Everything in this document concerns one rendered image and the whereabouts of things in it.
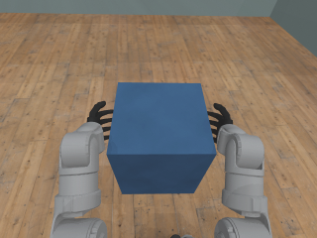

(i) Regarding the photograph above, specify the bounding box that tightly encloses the robot left upper arm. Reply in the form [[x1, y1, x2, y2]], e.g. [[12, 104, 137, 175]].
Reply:
[[52, 217, 108, 238]]

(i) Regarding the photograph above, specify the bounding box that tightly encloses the carton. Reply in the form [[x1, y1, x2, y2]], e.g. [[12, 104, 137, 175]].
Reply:
[[106, 82, 217, 194]]

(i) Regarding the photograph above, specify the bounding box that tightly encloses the robot left forearm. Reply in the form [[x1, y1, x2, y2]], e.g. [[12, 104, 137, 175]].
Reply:
[[50, 122, 105, 238]]

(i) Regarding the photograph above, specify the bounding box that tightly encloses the left robot hand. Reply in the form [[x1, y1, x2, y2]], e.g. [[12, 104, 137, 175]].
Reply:
[[86, 101, 114, 141]]

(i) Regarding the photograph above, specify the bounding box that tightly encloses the robot right forearm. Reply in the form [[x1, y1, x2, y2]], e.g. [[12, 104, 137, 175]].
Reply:
[[216, 124, 272, 238]]

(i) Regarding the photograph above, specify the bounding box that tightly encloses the robot right upper arm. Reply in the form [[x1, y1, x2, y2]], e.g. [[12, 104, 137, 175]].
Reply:
[[214, 217, 271, 238]]

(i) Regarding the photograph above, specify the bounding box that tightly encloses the right robot hand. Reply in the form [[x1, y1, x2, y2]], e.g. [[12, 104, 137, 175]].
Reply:
[[207, 103, 233, 144]]

